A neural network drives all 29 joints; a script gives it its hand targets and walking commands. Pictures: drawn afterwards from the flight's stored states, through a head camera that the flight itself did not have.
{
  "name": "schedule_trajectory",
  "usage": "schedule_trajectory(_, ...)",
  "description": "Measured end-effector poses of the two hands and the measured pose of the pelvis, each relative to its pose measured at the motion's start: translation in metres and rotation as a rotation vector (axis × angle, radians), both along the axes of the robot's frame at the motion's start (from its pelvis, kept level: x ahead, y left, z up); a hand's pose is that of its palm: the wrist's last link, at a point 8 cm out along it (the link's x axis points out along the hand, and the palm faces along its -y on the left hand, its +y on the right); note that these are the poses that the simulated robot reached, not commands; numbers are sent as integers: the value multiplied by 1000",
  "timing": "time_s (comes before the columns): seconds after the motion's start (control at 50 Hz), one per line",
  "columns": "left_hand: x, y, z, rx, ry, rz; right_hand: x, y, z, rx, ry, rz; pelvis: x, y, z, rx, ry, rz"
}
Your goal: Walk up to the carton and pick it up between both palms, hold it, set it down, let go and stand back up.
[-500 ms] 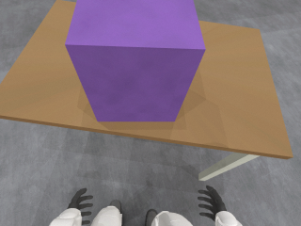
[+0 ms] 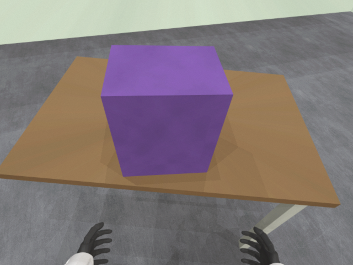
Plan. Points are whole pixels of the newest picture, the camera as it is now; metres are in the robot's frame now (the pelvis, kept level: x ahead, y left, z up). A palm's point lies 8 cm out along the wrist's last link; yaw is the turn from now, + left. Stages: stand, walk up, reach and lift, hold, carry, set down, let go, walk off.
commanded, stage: reach and lift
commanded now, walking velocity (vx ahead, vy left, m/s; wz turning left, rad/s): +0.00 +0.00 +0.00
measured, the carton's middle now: (165, 116) +0.44 +0.05 +0.08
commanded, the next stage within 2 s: none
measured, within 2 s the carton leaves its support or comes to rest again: neither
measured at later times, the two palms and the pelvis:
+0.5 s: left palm (86, 238) +0.17 +0.20 -0.03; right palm (285, 249) +0.17 -0.23 -0.02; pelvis +0.02 +0.00 +0.00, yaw -1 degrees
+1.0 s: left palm (81, 209) +0.22 +0.21 +0.01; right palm (283, 214) +0.23 -0.22 +0.02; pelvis +0.03 -0.02 +0.00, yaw +1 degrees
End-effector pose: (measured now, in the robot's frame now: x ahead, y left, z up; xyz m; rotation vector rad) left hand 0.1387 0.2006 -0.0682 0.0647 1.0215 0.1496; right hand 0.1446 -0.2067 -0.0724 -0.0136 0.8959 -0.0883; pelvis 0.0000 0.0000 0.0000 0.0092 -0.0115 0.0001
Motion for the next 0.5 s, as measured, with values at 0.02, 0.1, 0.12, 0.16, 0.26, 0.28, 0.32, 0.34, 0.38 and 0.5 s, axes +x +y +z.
schedule_trajectory(0.02,1,2,2,2,-13,-2,-1,-1,2,-1,-7,-5,1,1,0,-1,-3,-3)
schedule_trajectory(0.1,6,7,10,12,-69,0,-4,-8,10,-15,-37,-16,5,5,1,-4,-10,-12)
schedule_trajectory(0.12,7,8,11,14,-83,1,-4,-10,13,-20,-46,-18,6,5,2,-4,-11,-14)
schedule_trajectory(0.16,10,8,14,13,-108,2,-3,-14,18,-26,-66,-18,7,6,2,-4,-10,-16)
schedule_trajectory(0.26,18,1,20,-6,-159,-2,4,-18,30,-23,-113,-7,9,6,2,-4,-10,-20)
schedule_trajectory(0.28,20,0,21,-9,-170,-3,5,-18,33,-20,-123,-3,10,5,2,-3,-10,-21)
schedule_trajectory(0.32,23,-3,24,-13,-194,-3,8,-18,37,-16,-144,3,11,4,3,-3,-11,-22)
schedule_trajectory(0.34,24,-4,26,-13,-207,-2,10,-18,39,-14,-156,6,11,3,3,-3,-12,-23)
schedule_trajectory(0.38,27,-5,29,-10,-233,3,12,-19,42,-11,-179,11,12,2,3,-2,-12,-23)
schedule_trajectory(0.5,33,0,36,14,-296,23,22,-20,50,-11,-245,19,15,-4,3,-1,-11,-17)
